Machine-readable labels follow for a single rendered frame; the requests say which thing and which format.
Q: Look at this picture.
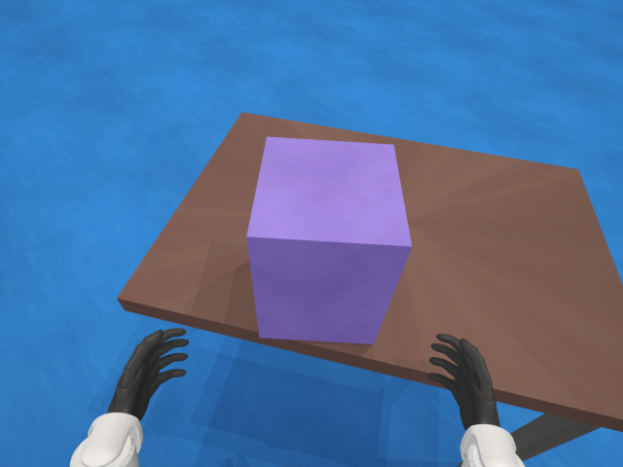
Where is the right robot hand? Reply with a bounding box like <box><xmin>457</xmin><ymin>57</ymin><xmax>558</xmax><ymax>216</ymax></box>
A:
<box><xmin>428</xmin><ymin>334</ymin><xmax>500</xmax><ymax>431</ymax></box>

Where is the table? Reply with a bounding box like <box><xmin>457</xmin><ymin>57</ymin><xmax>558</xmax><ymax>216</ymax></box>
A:
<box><xmin>117</xmin><ymin>112</ymin><xmax>623</xmax><ymax>467</ymax></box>

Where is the left robot hand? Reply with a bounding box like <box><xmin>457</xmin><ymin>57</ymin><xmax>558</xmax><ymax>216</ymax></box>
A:
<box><xmin>107</xmin><ymin>328</ymin><xmax>189</xmax><ymax>421</ymax></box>

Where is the left robot forearm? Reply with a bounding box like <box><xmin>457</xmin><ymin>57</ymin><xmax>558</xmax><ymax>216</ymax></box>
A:
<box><xmin>70</xmin><ymin>413</ymin><xmax>143</xmax><ymax>467</ymax></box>

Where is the right robot forearm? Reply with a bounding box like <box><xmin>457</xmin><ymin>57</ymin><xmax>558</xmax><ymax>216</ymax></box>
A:
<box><xmin>460</xmin><ymin>424</ymin><xmax>526</xmax><ymax>467</ymax></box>

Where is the carton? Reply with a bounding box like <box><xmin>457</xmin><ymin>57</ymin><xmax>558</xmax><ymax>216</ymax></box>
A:
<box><xmin>246</xmin><ymin>137</ymin><xmax>412</xmax><ymax>344</ymax></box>

